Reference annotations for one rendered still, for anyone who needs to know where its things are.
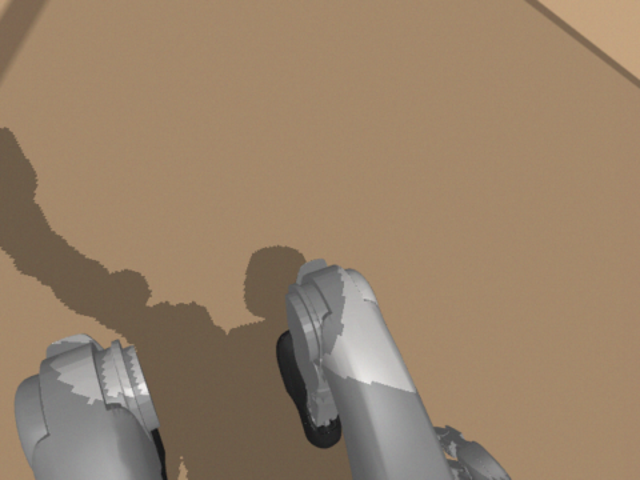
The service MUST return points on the right robot hand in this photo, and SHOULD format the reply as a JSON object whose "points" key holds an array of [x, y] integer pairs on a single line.
{"points": [[474, 461]]}

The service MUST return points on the right robot foot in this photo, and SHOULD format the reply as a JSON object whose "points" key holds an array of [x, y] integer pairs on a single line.
{"points": [[321, 437]]}

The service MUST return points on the left robot foot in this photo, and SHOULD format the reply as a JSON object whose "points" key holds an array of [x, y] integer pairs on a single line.
{"points": [[161, 451]]}

